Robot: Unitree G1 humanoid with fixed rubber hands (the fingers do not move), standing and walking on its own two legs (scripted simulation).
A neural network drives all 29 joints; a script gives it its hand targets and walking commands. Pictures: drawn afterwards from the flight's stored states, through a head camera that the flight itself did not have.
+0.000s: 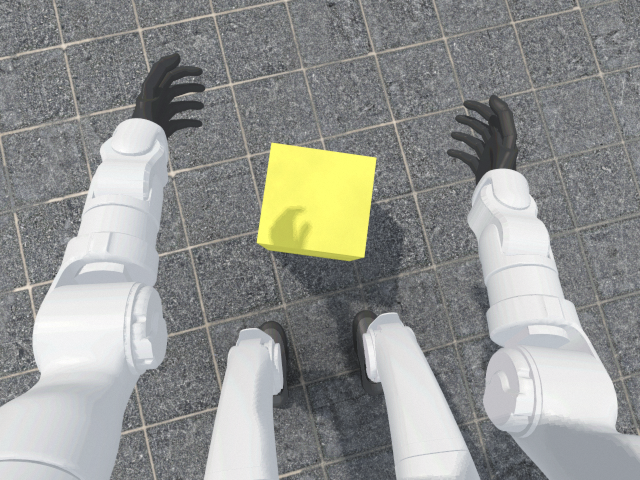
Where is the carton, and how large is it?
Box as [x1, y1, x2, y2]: [257, 143, 375, 260]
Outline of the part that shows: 271,143 257,242 267,249 344,260 351,260 363,257 375,158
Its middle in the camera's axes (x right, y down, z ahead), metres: -0.01 -0.07 +0.88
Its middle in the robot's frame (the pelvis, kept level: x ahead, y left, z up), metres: +0.46 -0.03 -0.52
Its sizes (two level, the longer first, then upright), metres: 0.210 0.200 0.250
